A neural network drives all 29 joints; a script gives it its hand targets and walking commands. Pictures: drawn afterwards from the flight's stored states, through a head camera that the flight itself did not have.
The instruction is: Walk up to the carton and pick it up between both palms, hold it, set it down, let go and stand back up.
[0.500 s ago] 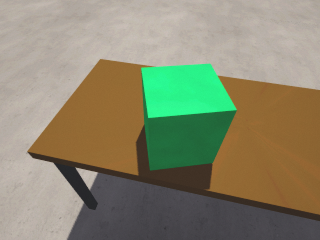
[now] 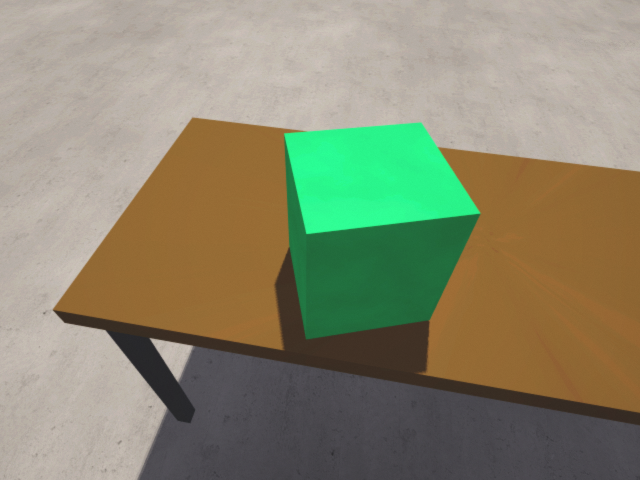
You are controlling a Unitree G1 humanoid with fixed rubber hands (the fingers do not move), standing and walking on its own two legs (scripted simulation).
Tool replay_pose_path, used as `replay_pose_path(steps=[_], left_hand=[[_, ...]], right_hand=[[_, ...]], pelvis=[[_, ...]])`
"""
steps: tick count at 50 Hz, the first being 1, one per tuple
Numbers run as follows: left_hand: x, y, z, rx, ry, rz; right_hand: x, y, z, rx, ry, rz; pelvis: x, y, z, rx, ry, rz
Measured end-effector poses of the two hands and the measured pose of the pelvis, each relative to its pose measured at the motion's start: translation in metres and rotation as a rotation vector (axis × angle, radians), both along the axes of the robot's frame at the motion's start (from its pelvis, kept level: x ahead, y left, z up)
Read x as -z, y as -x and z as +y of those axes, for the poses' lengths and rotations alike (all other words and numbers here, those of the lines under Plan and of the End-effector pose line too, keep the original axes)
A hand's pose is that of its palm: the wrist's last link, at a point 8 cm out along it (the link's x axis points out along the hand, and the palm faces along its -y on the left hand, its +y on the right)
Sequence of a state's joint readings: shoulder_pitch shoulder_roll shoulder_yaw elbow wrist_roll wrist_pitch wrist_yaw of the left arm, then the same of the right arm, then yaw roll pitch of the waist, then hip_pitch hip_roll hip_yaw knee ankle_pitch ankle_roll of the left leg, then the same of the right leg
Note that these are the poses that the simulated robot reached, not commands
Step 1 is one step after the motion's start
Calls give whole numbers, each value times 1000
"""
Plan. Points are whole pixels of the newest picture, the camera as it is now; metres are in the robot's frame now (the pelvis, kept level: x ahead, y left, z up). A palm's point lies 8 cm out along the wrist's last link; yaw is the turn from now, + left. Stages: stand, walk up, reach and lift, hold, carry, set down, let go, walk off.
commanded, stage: walk up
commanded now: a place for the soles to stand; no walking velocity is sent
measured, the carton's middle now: (362, 233) +0.47 -0.05 +0.03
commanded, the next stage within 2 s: reach and lift in 1.68 s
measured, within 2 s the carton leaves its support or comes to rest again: neither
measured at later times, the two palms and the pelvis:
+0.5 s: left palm out of the picture +0.10 +0.31 -0.08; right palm out of the picture +0.10 -0.31 -0.12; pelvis +0.01 -0.01 +0.00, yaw -5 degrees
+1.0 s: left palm out of the picture +0.11 +0.32 -0.09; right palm out of the picture +0.07 -0.28 -0.13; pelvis +0.00 +0.01 +0.00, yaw -6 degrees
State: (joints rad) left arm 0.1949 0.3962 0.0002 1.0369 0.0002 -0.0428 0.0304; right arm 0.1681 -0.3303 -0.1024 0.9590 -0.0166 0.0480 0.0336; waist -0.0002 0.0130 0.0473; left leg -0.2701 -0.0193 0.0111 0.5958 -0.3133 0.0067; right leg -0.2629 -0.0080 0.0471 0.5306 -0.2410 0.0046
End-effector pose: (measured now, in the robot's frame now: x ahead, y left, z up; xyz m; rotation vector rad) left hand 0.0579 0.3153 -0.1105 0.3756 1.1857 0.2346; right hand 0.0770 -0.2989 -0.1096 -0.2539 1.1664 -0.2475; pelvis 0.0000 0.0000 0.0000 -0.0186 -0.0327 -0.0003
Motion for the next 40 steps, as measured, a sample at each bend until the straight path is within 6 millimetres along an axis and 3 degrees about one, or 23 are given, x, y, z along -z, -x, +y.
replay_pose_path(steps=[4,9,22,31,40], left_hand=[[-3,-12,15,26,-18,-13],[-3,-13,20,29,-26,9],[-19,-28,-6,71,-79,12],[-32,-55,-5,150,-91,-38],[-17,-53,1,150,-52,-24]], right_hand=[[-3,0,9,6,4,-12],[-7,-11,12,-7,8,-38],[11,-32,-6,6,-56,-91],[21,-8,0,61,-69,-43],[17,5,8,56,-32,-39]], pelvis=[[0,-1,10,16,14,2],[-1,-4,12,20,17,8],[3,-13,-11,59,-32,-3],[0,-10,-3,97,-46,26],[3,-5,9,107,-32,40]])
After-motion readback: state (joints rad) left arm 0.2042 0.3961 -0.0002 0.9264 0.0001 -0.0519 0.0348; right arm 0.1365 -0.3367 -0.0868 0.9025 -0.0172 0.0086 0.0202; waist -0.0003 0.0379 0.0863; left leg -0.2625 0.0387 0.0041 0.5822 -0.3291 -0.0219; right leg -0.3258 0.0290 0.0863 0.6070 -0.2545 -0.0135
